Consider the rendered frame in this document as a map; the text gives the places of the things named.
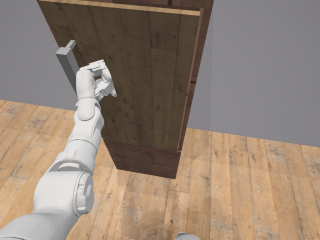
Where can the left robot hand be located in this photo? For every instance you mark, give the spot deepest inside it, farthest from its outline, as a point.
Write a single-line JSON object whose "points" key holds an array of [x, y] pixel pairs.
{"points": [[87, 87]]}

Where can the handle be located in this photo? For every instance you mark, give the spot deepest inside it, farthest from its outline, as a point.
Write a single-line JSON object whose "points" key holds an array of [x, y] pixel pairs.
{"points": [[68, 62]]}

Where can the cupboard door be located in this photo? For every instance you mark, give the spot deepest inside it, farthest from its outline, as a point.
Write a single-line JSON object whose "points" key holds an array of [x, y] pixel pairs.
{"points": [[148, 52]]}

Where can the robot left forearm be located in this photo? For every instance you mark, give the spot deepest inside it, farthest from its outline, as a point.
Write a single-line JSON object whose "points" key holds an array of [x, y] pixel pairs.
{"points": [[83, 144]]}

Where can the right robot shin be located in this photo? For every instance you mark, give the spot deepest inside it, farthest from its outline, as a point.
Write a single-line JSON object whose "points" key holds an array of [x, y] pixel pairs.
{"points": [[181, 233]]}

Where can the robot left upper arm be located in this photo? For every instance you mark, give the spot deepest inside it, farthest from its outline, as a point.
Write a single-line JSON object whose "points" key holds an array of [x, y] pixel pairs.
{"points": [[61, 198]]}

